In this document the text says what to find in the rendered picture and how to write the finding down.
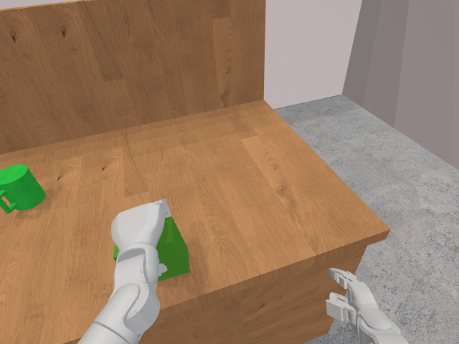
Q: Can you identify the left robot hand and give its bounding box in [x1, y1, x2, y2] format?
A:
[111, 199, 172, 276]

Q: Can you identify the right robot hand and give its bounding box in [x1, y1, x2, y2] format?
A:
[326, 268, 379, 331]

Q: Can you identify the left robot forearm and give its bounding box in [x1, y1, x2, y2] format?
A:
[77, 243, 160, 344]

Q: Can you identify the table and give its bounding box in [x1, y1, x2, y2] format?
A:
[0, 0, 391, 344]

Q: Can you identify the sponge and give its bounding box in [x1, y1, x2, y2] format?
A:
[113, 216, 190, 281]

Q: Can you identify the right robot forearm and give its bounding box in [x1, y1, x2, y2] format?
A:
[356, 307, 409, 344]

